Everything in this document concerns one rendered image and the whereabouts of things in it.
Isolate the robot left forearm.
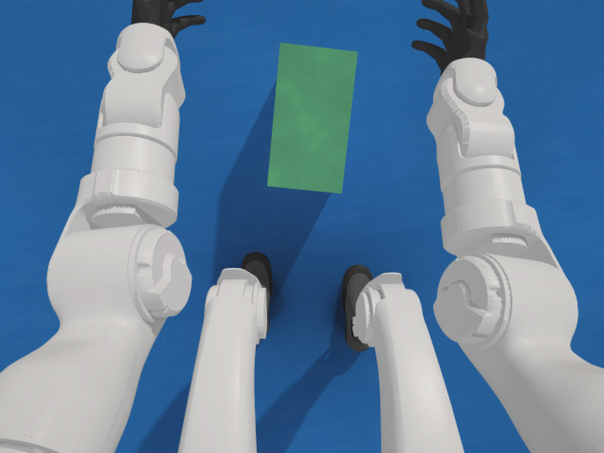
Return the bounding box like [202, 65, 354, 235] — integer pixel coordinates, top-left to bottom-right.
[46, 23, 186, 307]

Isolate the robot left thigh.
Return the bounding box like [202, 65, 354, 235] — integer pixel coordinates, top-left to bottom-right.
[177, 279, 267, 453]

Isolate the robot left hand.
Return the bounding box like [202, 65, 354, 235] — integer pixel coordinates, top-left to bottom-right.
[131, 0, 206, 39]

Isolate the left robot upper arm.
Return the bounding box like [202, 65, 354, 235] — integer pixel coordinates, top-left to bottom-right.
[0, 224, 192, 453]

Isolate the robot right forearm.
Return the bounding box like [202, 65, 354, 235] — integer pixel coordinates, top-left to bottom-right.
[427, 58, 564, 274]

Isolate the left robot foot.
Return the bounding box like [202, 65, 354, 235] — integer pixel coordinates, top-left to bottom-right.
[241, 252, 272, 334]

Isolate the carton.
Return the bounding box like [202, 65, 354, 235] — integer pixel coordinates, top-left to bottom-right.
[267, 42, 358, 193]

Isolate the robot right hand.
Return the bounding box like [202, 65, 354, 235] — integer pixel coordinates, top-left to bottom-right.
[411, 0, 489, 75]

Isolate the right robot upper arm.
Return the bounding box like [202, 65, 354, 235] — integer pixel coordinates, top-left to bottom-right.
[433, 252, 604, 453]

